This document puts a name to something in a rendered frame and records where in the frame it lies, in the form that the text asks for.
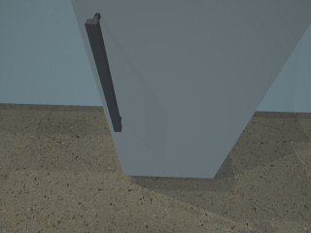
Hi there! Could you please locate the fridge door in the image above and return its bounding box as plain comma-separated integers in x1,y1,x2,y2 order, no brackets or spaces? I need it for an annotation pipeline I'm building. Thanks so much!
71,0,311,179

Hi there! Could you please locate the handle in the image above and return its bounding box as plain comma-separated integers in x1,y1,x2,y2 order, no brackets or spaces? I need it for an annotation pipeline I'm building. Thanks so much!
85,13,122,132

